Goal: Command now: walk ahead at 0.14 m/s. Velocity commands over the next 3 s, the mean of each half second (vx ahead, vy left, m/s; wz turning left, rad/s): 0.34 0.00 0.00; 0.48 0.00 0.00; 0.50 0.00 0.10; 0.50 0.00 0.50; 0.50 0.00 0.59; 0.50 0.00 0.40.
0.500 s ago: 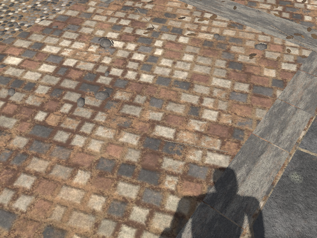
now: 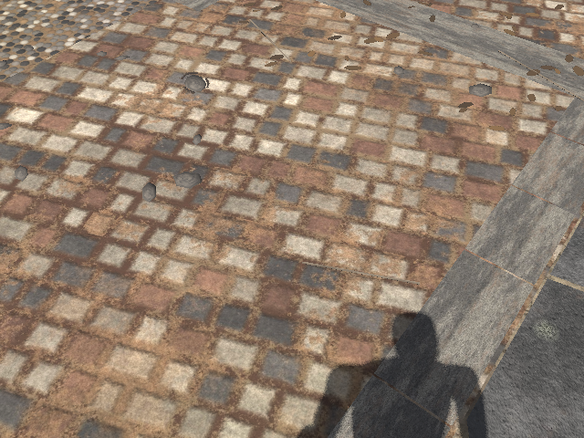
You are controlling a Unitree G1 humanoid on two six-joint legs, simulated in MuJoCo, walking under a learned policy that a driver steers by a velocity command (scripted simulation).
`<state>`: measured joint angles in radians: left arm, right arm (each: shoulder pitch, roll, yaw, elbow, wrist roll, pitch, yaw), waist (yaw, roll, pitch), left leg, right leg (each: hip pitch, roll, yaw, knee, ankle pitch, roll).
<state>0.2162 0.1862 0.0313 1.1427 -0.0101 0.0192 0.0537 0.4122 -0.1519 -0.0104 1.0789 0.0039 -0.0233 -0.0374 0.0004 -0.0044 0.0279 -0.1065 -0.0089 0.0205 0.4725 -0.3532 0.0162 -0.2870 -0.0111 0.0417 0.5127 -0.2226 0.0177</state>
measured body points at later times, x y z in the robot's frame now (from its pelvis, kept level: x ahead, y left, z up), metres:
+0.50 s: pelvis +0.16 -0.05 +0.01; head +0.17 -0.06 +0.46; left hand +0.08 +0.18 -0.14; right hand +0.31 -0.30 -0.12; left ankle +0.28 +0.12 -0.67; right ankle +0.06 -0.13 -0.74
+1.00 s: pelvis +0.46 +0.02 +0.01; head +0.47 +0.03 +0.46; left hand +0.59 +0.29 -0.11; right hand +0.46 -0.24 -0.13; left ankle +0.45 +0.10 -0.74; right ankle +0.57 -0.16 -0.66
